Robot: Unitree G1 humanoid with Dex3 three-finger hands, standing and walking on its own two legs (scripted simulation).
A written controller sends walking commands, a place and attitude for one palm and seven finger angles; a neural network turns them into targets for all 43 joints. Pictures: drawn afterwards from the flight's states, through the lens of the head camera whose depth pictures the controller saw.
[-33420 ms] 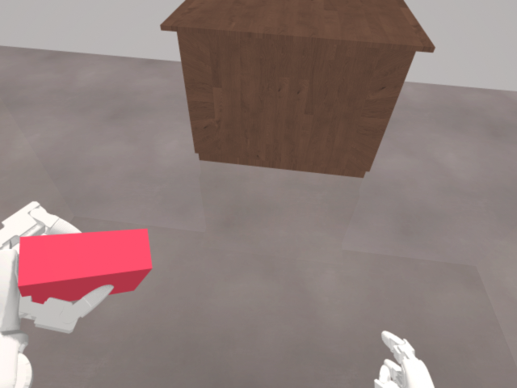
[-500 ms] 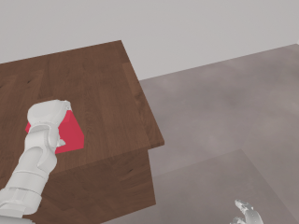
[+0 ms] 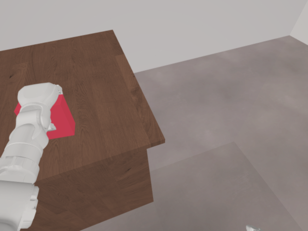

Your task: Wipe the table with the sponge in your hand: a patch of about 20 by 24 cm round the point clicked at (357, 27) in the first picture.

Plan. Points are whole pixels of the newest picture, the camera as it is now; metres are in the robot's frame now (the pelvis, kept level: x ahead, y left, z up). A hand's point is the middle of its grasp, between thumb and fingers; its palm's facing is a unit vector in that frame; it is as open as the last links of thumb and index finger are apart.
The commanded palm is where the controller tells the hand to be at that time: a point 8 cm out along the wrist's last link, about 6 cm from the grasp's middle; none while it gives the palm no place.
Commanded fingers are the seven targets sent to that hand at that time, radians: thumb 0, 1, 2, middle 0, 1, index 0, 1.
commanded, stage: wipe forward along the middle lane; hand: left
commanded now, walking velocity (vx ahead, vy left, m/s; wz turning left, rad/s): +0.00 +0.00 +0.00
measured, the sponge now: (51, 123) +0.38 +0.33 +0.06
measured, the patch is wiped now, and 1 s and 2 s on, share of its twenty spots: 1.00 1.00 1.00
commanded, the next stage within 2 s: slide back across to the first lane in 0.62 s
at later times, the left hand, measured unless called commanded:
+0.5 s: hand (47, 97) +0.44 +0.35 +0.11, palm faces -0.10 +0.04 -0.99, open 9.3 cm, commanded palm +0.43 +0.36 +0.13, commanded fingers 0.00 0.10 1.30 -1.20 -1.60 -1.20 -1.60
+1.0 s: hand (39, 93) +0.46 +0.39 +0.11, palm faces -0.07 +0.01 -1.00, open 9.3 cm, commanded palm +0.43 +0.40 +0.15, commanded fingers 0.00 0.10 1.30 -1.20 -1.60 -1.20 -1.60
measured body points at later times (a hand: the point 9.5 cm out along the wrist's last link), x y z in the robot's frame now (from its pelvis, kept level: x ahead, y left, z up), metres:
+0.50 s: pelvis +0.02 +0.02 +0.00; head +0.06 +0.01 +0.45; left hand +0.44 +0.35 +0.16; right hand +0.09 -0.26 -0.13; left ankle +0.01 +0.12 -0.74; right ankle +0.00 -0.10 -0.74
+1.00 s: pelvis +0.03 +0.03 +0.00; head +0.08 +0.02 +0.44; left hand +0.45 +0.38 +0.16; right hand +0.07 -0.26 -0.13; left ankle +0.01 +0.12 -0.74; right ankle +0.00 -0.10 -0.74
